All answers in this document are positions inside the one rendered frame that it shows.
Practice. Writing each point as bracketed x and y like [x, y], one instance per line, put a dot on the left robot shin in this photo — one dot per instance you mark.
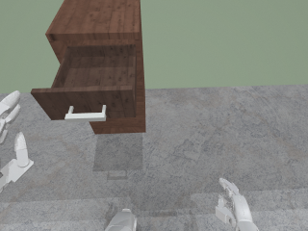
[126, 210]

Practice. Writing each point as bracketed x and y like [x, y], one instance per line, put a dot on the handle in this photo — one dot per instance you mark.
[85, 117]

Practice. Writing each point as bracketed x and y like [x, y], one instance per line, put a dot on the left robot thigh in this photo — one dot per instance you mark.
[123, 221]

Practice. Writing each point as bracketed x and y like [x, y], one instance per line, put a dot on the robot right forearm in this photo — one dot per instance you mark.
[245, 225]

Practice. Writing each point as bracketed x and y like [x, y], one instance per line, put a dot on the drawer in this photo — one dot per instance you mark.
[91, 76]

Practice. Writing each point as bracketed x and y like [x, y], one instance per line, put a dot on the right robot hand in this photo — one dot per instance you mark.
[236, 209]

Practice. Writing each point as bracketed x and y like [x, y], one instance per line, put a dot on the left robot hand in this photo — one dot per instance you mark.
[16, 168]

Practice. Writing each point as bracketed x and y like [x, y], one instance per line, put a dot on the cabinet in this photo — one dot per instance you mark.
[103, 22]

